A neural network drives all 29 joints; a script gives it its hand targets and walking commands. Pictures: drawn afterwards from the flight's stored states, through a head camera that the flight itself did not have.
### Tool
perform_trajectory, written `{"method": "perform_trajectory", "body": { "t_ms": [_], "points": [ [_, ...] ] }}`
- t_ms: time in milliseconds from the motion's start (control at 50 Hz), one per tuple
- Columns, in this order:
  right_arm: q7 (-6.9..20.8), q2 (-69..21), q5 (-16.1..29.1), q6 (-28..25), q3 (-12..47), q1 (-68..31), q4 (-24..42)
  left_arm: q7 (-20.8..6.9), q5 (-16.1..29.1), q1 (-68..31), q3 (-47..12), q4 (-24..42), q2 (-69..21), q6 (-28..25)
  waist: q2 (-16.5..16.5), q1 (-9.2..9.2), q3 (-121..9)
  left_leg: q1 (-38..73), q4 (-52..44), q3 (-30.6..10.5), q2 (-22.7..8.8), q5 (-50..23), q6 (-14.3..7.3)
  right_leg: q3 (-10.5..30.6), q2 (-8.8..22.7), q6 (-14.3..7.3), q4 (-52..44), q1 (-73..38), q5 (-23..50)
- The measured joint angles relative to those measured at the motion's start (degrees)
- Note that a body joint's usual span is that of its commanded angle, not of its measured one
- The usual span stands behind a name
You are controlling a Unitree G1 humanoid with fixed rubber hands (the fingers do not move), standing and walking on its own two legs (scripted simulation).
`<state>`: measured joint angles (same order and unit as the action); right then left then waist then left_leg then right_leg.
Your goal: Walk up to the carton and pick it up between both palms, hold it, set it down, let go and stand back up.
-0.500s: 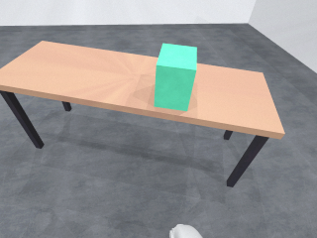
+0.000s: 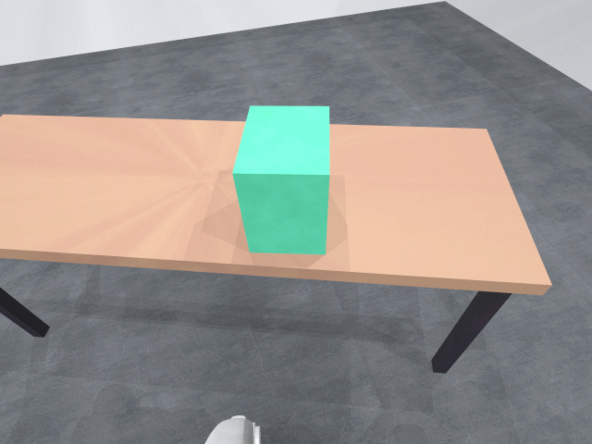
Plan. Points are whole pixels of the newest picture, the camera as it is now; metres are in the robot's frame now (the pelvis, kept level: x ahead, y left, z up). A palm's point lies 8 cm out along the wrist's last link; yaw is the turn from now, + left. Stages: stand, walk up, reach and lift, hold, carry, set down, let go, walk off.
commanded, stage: walk up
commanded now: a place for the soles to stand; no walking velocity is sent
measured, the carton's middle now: (288, 181) +0.62 +0.03 -0.04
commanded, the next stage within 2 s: none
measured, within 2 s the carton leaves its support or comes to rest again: neither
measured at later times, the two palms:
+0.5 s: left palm (147, 382) +0.25 +0.26 -0.13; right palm (456, 442) +0.16 -0.21 -0.14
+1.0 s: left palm (153, 385) +0.24 +0.24 -0.12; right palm (461, 394) +0.22 -0.23 -0.12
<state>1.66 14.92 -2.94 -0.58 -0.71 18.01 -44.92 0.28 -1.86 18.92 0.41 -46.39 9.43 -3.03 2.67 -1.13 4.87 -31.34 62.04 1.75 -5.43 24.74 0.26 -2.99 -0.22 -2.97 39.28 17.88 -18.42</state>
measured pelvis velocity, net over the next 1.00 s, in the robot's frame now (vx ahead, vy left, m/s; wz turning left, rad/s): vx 0.15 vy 0.00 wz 0.02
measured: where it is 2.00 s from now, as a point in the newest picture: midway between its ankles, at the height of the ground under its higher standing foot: outside the picture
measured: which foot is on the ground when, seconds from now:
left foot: up 0.00-0.14, down 0.16-1.00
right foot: down 0.00-0.18, up 0.20-0.44, down 0.46-1.00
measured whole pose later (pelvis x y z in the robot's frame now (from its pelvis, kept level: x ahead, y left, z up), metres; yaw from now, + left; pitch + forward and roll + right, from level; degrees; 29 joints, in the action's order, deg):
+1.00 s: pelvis +0.15 +0.00 +0.01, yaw +1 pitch -2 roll +1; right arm 0.1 12.1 0.1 -0.3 1.2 14.6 -49.3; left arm -0.3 0.2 7.2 -1.7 -54.5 12.9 2.3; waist -1.0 0.0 3.6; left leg -14.4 34.9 1.2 -2.3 18.6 1.6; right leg -7.1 2.7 -2.4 34.5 20.5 -12.1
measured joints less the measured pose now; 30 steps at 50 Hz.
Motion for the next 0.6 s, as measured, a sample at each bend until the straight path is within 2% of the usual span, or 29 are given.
{"method": "perform_trajectory", "body": {
  "t_ms": [100, 160, 180, 220, 260, 300, 340, 400, 460, 500, 520, 560, 600],
  "points": [
    [0.8, -1.4, 0.0, -0.9, -0.5, -0.6, 0.8, -0.5, -0.4, 3.6, 0.4, -2.7, 1.5, 0.2, -1.6, -1.33, -2.7, 1.8, -13.3, 0.3, -0.1, -6.7, -0.3, -0.3, 1.3, 1.4, -1.0, -4.0, -3.6],
    [0.3, -2.1, 0.1, -2.3, -0.8, 0.0, 1.6, -0.8, -0.7, 5.3, 0.4, -4.3, 2.7, 1.2, -2.5, -1.33, -3.4, 7.3, -22.4, 1.0, 1.1, -12.6, -0.8, 0.1, 2.4, 2.6, 3.2, -4.8, -8.3],
    [-0.2, -2.9, -0.1, -2.7, -0.9, -0.2, 1.6, -0.9, -0.8, 5.4, 0.3, -4.8, 3.3, 1.6, -3.9, -1.17, -3.0, 7.5, -21.0, 1.8, 2.0, -12.1, -0.3, 1.2, 3.4, 2.2, 6.4, -4.1, -10.2],
    [-1.1, -4.4, 0.6, -2.7, -0.6, -0.5, 1.8, -0.9, -0.9, 5.4, 0.2, -5.5, 4.1, 2.9, -5.6, -0.98, -2.4, 7.9, -17.9, 3.3, 2.5, -7.8, -0.2, 3.5, 3.1, 2.5, 15.8, -0.8, -14.1],
    [-1.8, -5.8, 1.5, -2.4, -0.1, -0.2, 1.5, -0.7, -1.0, 4.7, 0.2, -5.5, 5.0, 4.0, -6.6, -0.35, -1.7, 9.6, -18.3, 4.0, 2.4, -5.8, -0.3, 3.4, 2.3, 3.2, 24.4, 3.0, -15.2],
    [-2.3, -6.7, 1.6, -2.3, 0.4, 0.4, 1.0, -0.4, -1.1, 3.4, 0.3, -5.2, 5.5, 4.4, -7.1, 0.30, -0.7, 12.0, -20.5, 4.5, 2.1, -5.9, -0.1, 2.4, 2.2, 4.0, 27.9, 6.4, -14.0],
    [-2.6, -7.1, 1.4, -2.5, 0.7, 1.3, 0.1, -0.3, -1.0, 1.6, 0.4, -4.4, 5.7, 4.3, -7.2, 0.94, 0.2, 14.3, -23.1, 5.0, 2.0, -6.4, 0.0, 1.7, 2.7, 4.6, 26.0, 8.8, -12.2],
    [-2.8, -6.7, 1.1, -2.2, 1.1, 2.4, -1.2, -0.1, -0.5, -1.6, 0.4, -3.1, 5.3, 3.8, -6.5, 1.75, 1.2, 16.2, -25.4, 5.1, 1.6, -6.6, 0.6, 1.1, 3.5, 4.5, 16.4, 9.7, -7.4],
    [-2.4, -5.4, 1.3, -1.0, 1.3, 2.7, -1.9, -0.2, -0.3, -4.6, 0.2, -2.0, 4.5, 3.1, -5.0, 2.26, 1.8, 15.8, -22.5, 4.8, 0.7, -4.3, 1.7, 0.6, 3.3, 3.3, 3.7, 7.0, 5.5],
    [-2.1, -4.0, 1.8, 0.2, 1.4, 1.8, -2.6, -0.2, -0.1, -6.7, 0.2, -1.9, 3.5, 2.8, -3.0, 2.49, 2.1, 14.6, -18.5, 4.0, -0.9, -1.7, 2.1, -0.3, 2.0, 1.7, 2.3, 5.8, 4.2],
    [-2.2, -3.4, 2.3, 0.9, 1.5, 1.3, -2.8, -0.2, 0.5, -7.7, 0.0, -1.7, 3.0, 3.0, -2.3, 2.83, 2.1, 14.0, -16.9, 3.1, -0.8, 0.4, 1.5, -0.7, 1.8, 1.2, 3.4, 6.1, 2.9],
    [-2.7, -2.5, 2.7, 2.3, 1.3, 0.5, -2.9, 0.0, 1.7, -9.7, -0.5, -1.6, 2.1, 3.8, -1.6, 3.25, 1.6, 13.1, -13.7, 1.2, 0.7, 6.3, 0.4, -1.2, 2.0, 0.8, 4.8, 6.4, 1.3],
    [-3.0, -1.8, 2.7, 2.9, 1.1, -0.4, -3.2, 0.5, 2.0, -11.8, -1.0, -1.6, 1.3, 4.5, -1.2, 3.40, 1.2, 13.0, -13.4, 0.6, 2.0, 7.4, -0.3, -1.8, 2.3, 0.7, 4.9, 6.4, 0.9]
  ]
}}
